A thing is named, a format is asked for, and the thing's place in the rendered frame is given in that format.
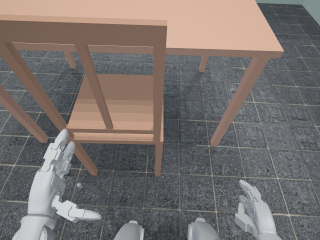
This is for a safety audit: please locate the table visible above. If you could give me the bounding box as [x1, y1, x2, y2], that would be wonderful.
[0, 0, 284, 147]

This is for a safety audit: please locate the robot thigh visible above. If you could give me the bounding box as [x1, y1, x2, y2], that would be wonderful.
[113, 223, 145, 240]
[187, 221, 221, 240]

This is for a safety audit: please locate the right robot hand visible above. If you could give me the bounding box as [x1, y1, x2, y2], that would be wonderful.
[235, 179, 277, 238]

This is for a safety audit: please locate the robot left thigh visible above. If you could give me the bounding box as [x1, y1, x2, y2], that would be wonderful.
[113, 223, 145, 240]

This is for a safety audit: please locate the robot left forearm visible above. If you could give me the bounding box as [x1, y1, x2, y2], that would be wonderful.
[12, 214, 56, 240]

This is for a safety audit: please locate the robot right thigh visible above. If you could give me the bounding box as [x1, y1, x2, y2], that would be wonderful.
[187, 221, 221, 240]

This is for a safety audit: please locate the chair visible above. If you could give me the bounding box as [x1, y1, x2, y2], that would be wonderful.
[0, 14, 167, 177]

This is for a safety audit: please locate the left robot hand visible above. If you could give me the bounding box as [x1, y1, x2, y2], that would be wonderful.
[27, 129, 102, 223]

